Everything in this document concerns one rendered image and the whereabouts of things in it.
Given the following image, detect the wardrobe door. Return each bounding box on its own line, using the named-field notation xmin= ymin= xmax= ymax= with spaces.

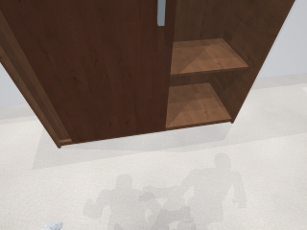
xmin=0 ymin=0 xmax=177 ymax=143
xmin=0 ymin=10 xmax=70 ymax=140

